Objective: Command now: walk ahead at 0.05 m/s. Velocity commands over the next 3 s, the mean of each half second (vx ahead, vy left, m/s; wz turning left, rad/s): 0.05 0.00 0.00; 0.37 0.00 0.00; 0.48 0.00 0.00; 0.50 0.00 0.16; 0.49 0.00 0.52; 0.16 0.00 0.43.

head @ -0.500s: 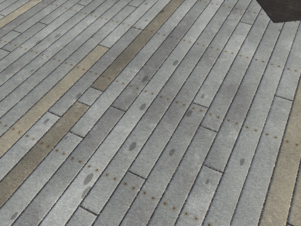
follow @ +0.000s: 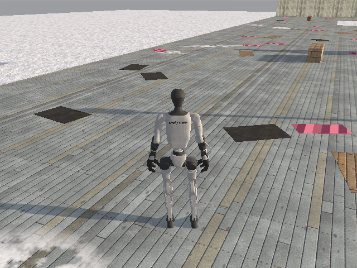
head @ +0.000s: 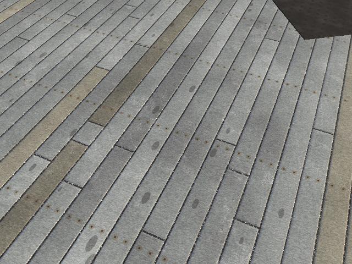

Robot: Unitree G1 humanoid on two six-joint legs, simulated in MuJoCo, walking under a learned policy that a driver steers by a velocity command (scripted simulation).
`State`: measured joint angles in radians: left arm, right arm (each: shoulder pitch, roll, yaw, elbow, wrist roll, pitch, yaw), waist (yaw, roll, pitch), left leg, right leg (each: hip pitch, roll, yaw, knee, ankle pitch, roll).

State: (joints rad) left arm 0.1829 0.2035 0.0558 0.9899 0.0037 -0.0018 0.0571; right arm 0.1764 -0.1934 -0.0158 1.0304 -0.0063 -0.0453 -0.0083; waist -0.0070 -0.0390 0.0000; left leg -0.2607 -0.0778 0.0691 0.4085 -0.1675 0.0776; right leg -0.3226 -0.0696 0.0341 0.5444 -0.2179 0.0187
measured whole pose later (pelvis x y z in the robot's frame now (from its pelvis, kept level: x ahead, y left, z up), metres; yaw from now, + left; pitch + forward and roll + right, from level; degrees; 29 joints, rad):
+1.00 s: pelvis +0.19 -0.10 +0.01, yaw +0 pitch +1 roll +1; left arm 0.41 0.16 0.03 1.10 0.01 -0.11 0.00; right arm 0.12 -0.26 -0.08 0.98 0.02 -0.08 0.00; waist 0.05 0.03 -0.02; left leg -0.66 0.10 -0.01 0.94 -0.08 0.05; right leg -0.06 0.03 -0.07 0.26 -0.22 -0.05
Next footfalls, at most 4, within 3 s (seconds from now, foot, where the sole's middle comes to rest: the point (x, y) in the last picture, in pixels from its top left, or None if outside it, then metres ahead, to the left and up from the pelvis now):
0.02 right None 0.07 -0.15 -0.78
0.76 right None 0.18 -0.18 -0.78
1.28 left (169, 253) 0.55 0.04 -0.78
1.82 right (224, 181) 0.88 -0.20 -0.78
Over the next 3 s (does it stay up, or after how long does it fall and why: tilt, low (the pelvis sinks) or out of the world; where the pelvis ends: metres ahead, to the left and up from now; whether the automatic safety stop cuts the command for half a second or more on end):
stays up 1.22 0.04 -0.01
